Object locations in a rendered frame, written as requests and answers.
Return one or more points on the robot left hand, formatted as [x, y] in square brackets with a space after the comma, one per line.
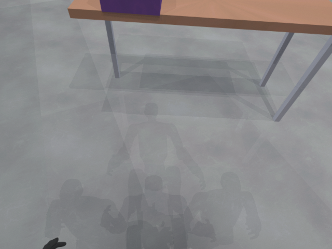
[53, 244]

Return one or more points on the table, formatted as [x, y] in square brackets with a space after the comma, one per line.
[290, 16]

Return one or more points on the carton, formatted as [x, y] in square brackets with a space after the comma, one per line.
[141, 7]

